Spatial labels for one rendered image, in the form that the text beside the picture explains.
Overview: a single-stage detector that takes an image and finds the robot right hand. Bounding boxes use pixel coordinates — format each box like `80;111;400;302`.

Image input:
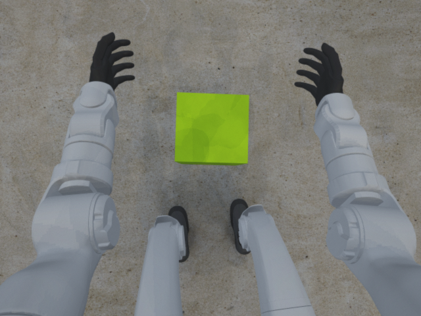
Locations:
294;43;344;106

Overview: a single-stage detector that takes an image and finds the left robot upper arm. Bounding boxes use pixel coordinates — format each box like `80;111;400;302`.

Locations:
0;192;120;316

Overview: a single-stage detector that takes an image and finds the right robot forearm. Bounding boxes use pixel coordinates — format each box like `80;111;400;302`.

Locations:
313;93;416;254

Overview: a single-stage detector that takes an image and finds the left robot forearm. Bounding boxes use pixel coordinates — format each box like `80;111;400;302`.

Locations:
32;81;119;252

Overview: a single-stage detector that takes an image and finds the right robot foot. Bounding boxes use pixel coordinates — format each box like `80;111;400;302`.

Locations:
230;199;251;255

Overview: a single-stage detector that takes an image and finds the right robot upper arm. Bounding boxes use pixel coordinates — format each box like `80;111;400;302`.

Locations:
326;204;421;316

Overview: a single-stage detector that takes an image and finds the robot left hand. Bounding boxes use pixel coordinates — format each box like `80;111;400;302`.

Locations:
89;32;135;90

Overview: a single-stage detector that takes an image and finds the carton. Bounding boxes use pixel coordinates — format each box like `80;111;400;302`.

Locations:
175;92;249;165

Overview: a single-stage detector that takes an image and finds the right robot shin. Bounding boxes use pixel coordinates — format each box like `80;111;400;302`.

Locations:
238;205;275;244

